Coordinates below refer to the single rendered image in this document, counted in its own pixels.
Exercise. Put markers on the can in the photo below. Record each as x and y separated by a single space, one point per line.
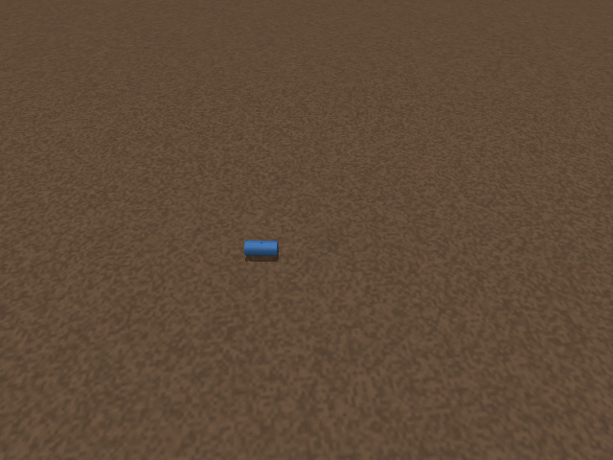
264 248

